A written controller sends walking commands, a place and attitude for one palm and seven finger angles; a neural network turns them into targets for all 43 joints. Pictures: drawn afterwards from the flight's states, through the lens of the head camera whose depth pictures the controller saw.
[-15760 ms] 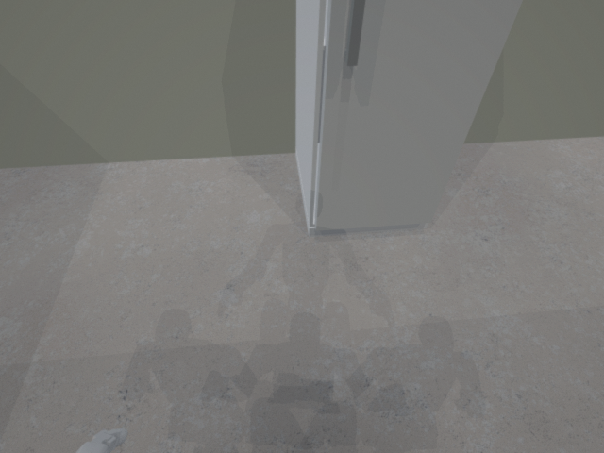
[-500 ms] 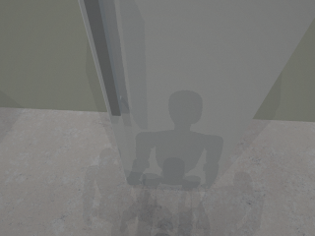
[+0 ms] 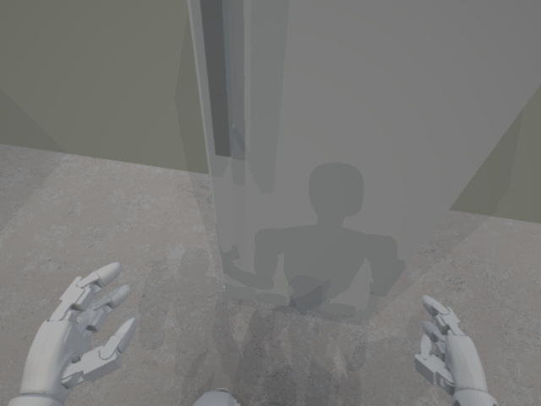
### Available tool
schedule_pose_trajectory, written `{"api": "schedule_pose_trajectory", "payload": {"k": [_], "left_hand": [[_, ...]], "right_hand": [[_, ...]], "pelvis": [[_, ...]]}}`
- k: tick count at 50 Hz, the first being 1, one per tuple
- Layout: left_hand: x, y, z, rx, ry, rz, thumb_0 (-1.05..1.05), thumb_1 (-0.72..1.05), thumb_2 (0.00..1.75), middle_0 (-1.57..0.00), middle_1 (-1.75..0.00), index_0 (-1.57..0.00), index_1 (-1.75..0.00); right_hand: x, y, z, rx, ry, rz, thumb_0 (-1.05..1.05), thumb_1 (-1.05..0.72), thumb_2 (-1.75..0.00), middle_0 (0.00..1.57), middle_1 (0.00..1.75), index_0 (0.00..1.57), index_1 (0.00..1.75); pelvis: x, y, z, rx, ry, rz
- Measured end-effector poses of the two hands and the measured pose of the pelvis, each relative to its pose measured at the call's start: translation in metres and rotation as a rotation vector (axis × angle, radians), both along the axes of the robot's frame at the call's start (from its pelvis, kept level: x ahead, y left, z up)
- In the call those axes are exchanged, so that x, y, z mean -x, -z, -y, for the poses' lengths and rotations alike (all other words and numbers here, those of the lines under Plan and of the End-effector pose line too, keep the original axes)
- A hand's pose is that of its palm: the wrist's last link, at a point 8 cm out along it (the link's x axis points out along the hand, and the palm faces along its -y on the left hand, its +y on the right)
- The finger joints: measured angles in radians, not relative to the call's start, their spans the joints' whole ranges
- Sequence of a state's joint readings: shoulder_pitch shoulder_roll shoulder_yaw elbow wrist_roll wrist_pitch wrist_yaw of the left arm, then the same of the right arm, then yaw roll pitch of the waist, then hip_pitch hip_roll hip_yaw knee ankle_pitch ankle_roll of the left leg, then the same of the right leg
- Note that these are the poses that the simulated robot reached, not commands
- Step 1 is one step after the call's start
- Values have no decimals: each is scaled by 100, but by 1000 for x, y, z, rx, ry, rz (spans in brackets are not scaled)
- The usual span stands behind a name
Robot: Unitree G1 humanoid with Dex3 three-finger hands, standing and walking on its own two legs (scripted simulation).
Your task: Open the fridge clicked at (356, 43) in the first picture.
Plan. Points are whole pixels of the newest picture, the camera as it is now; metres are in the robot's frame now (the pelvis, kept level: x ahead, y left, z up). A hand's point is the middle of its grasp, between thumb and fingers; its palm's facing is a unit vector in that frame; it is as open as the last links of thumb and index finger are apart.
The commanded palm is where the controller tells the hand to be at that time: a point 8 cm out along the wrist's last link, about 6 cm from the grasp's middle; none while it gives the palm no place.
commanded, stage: raise the hand to about handle height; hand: left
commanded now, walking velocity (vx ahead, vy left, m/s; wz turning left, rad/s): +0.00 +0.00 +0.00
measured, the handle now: (221, 21) +0.52 +0.14 +0.30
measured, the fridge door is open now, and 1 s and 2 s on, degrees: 0 0 0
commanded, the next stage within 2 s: move the hooked fingers beside the handle in 1.62 s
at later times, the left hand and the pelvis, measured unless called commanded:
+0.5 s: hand (87, 243) +0.25 +0.25 +0.14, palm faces +0.02 -1.00 -0.05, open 11.9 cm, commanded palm +0.22 +0.30 +0.17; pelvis +0.02 +0.02 +0.03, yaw +0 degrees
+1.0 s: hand (28, 150) +0.28 +0.29 +0.25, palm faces +0.03 -0.99 -0.11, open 13.9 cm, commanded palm +0.25 +0.33 +0.26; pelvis +0.02 +0.02 +0.05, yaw +0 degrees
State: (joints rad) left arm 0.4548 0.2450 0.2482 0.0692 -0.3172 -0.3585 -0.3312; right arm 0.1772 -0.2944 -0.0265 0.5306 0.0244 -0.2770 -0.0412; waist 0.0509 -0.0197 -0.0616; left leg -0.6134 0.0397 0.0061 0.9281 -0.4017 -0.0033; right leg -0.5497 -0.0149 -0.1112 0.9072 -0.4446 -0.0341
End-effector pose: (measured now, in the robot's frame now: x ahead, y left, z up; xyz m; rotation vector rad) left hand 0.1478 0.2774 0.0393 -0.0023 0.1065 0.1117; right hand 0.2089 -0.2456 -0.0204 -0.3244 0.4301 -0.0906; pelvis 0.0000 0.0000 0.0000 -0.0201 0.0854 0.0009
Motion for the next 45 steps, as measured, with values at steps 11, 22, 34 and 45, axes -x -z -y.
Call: {"api": "schedule_pose_trajectory", "payload": {"k": [11, 22, 34, 45], "left_hand": [[-76, -63, 9, -91, 233, 91, 1, 28, 64, -24, -70, -24, -69], [-80, -109, -30, -66, 72, 167, 0, 3, 53, -26, -87, -26, -86], [-97, -154, -49, -95, 85, 228, 0, -25, 41, -28, -105, -29, -104], [-114, -182, -60, -93, 98, 135, -1, -46, 32, -29, -118, -30, -117]], "right_hand": [[34, 32, -40, -115, 6, -125, 2, -91, -89, 20, 30, 20, 30], [50, 19, -22, -78, 54, -146, 2, -90, -89, 20, 30, 20, 30], [3, -16, -40, -65, 10, -12, 2, -91, -89, 20, 30, 20, 30], [-11, -19, -68, -127, -60, -32, 2, -91, -89, 20, 30, 20, 30]], "pelvis": [[-2, -14, -2, 14, -10, 37], [-22, -29, -14, 6, 15, 61], [-24, -41, -20, 4, 8, 126], [-19, -48, -20, -2, -1, 154]]}}
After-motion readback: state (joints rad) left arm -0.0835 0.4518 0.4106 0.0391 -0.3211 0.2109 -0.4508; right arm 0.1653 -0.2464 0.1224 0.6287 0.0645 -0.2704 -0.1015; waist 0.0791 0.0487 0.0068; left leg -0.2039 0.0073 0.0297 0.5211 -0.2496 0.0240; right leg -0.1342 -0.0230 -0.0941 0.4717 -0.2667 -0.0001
